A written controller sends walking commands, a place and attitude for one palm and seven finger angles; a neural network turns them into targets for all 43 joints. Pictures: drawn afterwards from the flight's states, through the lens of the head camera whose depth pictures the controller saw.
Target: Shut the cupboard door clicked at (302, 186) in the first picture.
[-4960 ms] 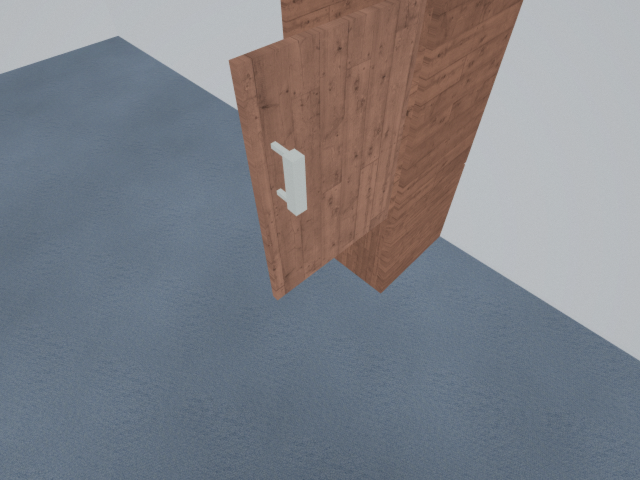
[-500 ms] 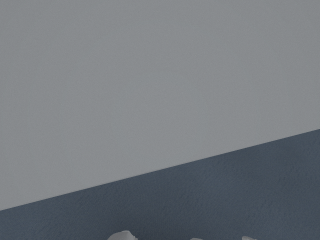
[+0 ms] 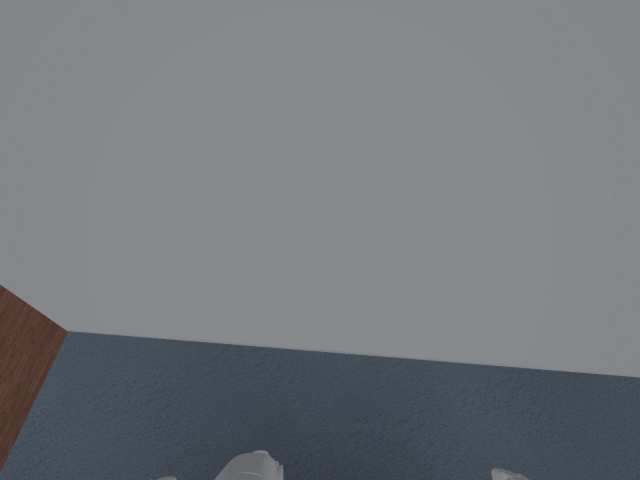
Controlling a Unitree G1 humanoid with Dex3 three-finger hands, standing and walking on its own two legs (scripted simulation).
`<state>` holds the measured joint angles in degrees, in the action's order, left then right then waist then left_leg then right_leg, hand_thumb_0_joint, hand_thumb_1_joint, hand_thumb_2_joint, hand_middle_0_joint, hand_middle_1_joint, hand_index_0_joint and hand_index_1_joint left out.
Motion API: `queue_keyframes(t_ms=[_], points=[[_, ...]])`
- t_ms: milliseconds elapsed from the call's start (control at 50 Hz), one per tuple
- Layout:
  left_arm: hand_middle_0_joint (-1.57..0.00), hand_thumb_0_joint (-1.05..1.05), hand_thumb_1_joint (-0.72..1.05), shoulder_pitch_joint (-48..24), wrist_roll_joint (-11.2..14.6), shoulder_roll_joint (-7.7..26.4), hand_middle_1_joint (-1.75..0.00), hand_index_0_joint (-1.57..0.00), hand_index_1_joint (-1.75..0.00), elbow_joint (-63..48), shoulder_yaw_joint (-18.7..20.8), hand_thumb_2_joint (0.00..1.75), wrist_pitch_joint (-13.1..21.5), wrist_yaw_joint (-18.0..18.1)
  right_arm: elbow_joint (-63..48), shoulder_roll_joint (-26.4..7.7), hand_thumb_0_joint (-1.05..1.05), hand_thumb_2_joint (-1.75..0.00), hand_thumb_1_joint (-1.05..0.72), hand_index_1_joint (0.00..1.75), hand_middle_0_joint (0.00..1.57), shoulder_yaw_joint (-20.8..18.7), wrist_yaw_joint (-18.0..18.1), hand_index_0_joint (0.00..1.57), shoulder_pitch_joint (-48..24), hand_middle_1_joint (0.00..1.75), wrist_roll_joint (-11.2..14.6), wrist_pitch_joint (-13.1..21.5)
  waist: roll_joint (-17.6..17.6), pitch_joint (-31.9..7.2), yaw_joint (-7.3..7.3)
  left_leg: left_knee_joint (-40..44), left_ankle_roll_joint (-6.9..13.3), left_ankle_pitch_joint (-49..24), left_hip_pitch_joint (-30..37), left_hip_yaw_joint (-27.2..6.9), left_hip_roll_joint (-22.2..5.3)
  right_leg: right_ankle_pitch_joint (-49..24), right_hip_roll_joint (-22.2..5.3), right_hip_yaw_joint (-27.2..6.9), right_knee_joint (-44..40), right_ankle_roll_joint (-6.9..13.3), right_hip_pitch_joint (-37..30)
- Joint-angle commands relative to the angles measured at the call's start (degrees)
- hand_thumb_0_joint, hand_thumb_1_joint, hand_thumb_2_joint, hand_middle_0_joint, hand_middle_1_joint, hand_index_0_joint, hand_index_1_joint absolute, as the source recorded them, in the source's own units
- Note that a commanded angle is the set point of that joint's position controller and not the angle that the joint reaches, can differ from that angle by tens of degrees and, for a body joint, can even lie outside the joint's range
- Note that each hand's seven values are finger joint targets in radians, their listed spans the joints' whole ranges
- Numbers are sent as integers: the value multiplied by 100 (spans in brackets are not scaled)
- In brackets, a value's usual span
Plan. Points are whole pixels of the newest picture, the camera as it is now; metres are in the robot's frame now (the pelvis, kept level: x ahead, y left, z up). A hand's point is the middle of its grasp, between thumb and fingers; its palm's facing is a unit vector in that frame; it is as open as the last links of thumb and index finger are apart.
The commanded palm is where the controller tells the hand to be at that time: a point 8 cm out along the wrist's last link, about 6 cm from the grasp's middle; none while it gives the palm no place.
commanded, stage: turn to face it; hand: left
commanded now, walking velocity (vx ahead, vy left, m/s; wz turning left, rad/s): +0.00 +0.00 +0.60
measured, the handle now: out of the picture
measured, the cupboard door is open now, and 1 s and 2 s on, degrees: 87 87 87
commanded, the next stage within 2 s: none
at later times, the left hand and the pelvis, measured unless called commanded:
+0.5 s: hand out of the picture +0.05 +0.20 -0.15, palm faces +0.30 -0.90 -0.31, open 7.3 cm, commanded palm none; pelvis +0.01 -0.04 -0.01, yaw +19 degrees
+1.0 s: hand out of the picture -0.04 +0.20 -0.16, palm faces +0.60 -0.76 -0.27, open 7.4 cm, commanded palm none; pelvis +0.02 -0.03 +0.00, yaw +37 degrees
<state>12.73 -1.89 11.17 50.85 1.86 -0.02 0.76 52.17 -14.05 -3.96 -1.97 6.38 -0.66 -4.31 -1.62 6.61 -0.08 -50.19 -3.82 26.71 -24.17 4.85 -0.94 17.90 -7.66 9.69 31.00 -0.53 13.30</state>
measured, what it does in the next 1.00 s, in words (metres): steps on the spot, turning left: left foot, then right foot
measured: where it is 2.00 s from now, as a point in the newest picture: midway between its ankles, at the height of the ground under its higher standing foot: outside the picture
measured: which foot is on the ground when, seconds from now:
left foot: up 0.00-0.08, down 0.10-0.40, up 0.42-0.72, down 0.74-1.00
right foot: down 0.00-0.08, up 0.10-0.40, down 0.42-0.74, up 0.76-1.00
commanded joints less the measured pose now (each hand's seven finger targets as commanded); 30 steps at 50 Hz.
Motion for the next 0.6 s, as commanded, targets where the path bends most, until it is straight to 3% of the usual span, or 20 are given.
queue_keyframes(t_ms=[0, 20, 40, 60, 80, 100, 120, 180, 220, 280, 320, 340, 360, 380, 400, 420, 440, 480, 520, 580], points=[[-20, 0, 90, 340, 49, 1374, -30, -20, -30, -200, 437, 90, 60, 90, -536, -235, 0, -90, -90, 30, 20, -7, 31, 20, -112, 30, 26, 215, -926, -1042, 130, 1452, 119, -603, 384, 274, 81, -3974, -1267, -513, -138, 509, -1077], [-20, 0, 90, 233, 72, 1344, -30, -20, -30, -194, 443, 90, 44, 70, -493, -355, 0, -90, -90, 30, 20, -35, 34, 20, 103, 30, 11, 232, -833, -1116, -7, 2078, 176, -1077, 932, 209, 60, -3587, -1178, -316, 235, 310, -780], [-20, 0, 90, 150, 122, 1232, -30, -20, -30, -290, 439, 90, 18, 48, -410, -683, 0, -90, -90, 30, 20, -124, 49, 20, 530, 30, -28, 277, -158, -1356, -266, 2602, 365, -2170, 1951, -171, -308, -2767, -1044, -59, 1042, 26, -24], [-20, 0, 90, 87, 161, 839, -30, -20, -30, -504, 356, 90, -27, 0, -372, -1383, 0, -90, -90, 30, 20, -302, 91, 20, 934, 30, -84, 315, 1711, -1524, -474, 2775, 1210, -4272, 2919, -2408, -1983, 875, -168, 120, 2411, -470, 1696], [-20, 0, 90, -298, 99, 813, -30, -20, -30, -723, 281, 90, -92, 30, -251, -1651, 0, -90, -90, 30, 20, -355, 134, 20, 1260, 30, -59, 254, 1620, -1470, -628, 2826, 1854, -4709, 2676, -2832, -2583, 2177, 46, -492, 3235, -458, 2131], [-20, 0, 90, -604, 74, 841, -30, -20, -30, -706, 303, 90, -141, 63, -240, -1507, 0, -90, -90, 30, 20, -337, 197, 20, 1218, 30, -71, 285, 1282, -1351, -626, 2877, 1807, -3965, 2350, -2757, -2272, 1819, 56, -816, 3587, -420, 2274], [-20, 0, 90, -659, 88, 807, -30, -20, -30, -611, 309, 90, -138, 58, -321, -1361, 0, -90, -90, 30, 20, -297, 260, 20, 906, 30, -72, 307, 1326, -1151, -459, 2882, 1659, -3703, 2040, -2518, -1992, 1422, 25, -957, 3693, -435, 2308], [-20, 0, 90, -348, 93, 764, -30, -20, -30, -361, 331, 90, -199, -18, -427, -1083, 0, -90, -90, 30, 20, -198, 289, 20, 333, 30, -79, 332, 1045, -855, -109, 2963, 1280, -3394, 1496, -1821, -1355, 729, 152, -945, 3253, -446, 1833], [-20, 0, 90, -327, 105, 722, -30, -20, -30, -363, 324, 90, -197, -26, -426, -1096, 0, -90, -90, 30, 20, -220, 280, 20, 306, 30, -85, 322, 1022, -914, -102, 2952, 1270, -3093, 1405, -1748, -1266, 768, 259, -884, 2643, -421, 1499], [-20, 0, 90, -351, 118, 661, -30, -20, -30, -410, 301, 90, -177, -22, -412, -1131, 0, -90, -90, 30, 20, -263, 249, 20, 302, 30, -110, 276, 1045, -925, -120, 2920, 1249, -2733, 1135, -1993, -1167, 766, 507, -739, 1599, -360, 909], [-20, 0, 90, -63, 120, 695, -30, -20, -30, -369, 311, 90, -129, -16, -465, -1153, 0, -90, -90, 30, 20, -292, 236, 20, 137, 30, -92, 238, 1152, -939, 21, 2718, 1142, -2634, 767, -2061, -1042, 382, 686, -654, 790, -317, 237], [-20, 0, 90, 165, 132, 741, -30, -20, -30, -328, 335, 90, -97, 0, -512, -1095, 0, -90, -90, 30, 20, -294, 229, 20, 23, 30, -68, 221, 1004, -988, 142, 2511, 1016, -2416, 434, -2051, -890, -52, 705, -617, 114, -290, -330], [-20, 0, 90, 420, 101, 977, -30, -20, -30, -294, 395, 90, -42, 38, -586, -909, 0, -90, -90, 30, 20, -280, 208, 20, -55, 30, -21, 214, 422, -982, 313, 1992, 739, -1721, -147, -1837, -533, -287, 307, -969, -845, -210, -1005], [-20, 0, 90, 541, 3, 1526, -30, -20, -30, -294, 511, 90, 21, 94, -691, -497, 0, -90, -90, 30, 20, -217, 165, 20, 43, 30, 23, 215, -1291, -956, 354, 652, 242, -81, -1181, -866, 323, -289, -1268, -2668, -1601, 327, -1497], [-20, 0, 90, 416, 14, 1698, -30, -20, -30, -383, 475, 90, 6, 96, -773, -578, 0, -90, -90, 30, 20, -221, 130, 20, -43, 30, -18, 217, -1525, -879, 369, -868, 184, 953, -1024, -668, 338, -719, -2138, -3056, -1730, 910, -727], [-20, 0, 90, 171, 33, 1443, -30, -20, -30, -459, 461, 90, 21, 145, -704, -585, 0, -90, -90, 30, 20, -265, 128, 20, 34, 30, -25, 145, -1193, -840, 210, -1689, 213, 670, -903, -832, 126, -631, -1996, -2783, -1634, 1003, -298], [-20, 0, 90, -141, 47, 1262, -30, -20, -30, -525, 399, 90, 10, 140, -580, -532, 0, -90, -90, 30, 20, -249, 101, 20, 9, 30, -41, 102, -1310, -593, 66, -2121, 150, 323, -987, -771, -34, -926, -1570, -2277, -1484, 893, -130], [-20, 0, 90, -381, 54, 989, -30, -20, -30, -575, 299, 90, 28, 118, -463, -403, 0, -90, -90, 30, 20, -184, 44, 20, 110, 30, -35, 88, -1295, -518, -88, -1871, 21, -62, -902, -516, -136, -2120, -1122, -1146, -1217, 687, -230], [-20, 0, 90, -115, 32, 1044, -30, -20, -30, -494, 332, 90, 59, 127, -463, -267, 0, -90, -90, 30, 20, -116, 18, 20, -44, 30, 3, 118, -1040, -717, 62, -827, -34, 56, -655, -229, -129, -3157, -1131, -815, -926, 667, -774], [-20, 0, 90, 274, 27, 1285, -30, -20, -30, -331, 393, 90, 63, 113, -503, -143, 0, -90, -90, 30, 20, -42, -1, 20, -230, 30, 16, 154, -968, -850, 257, 238, -9, 20, -299, 96, 1, -3808, -1245, -681, -645, 677, -1150]])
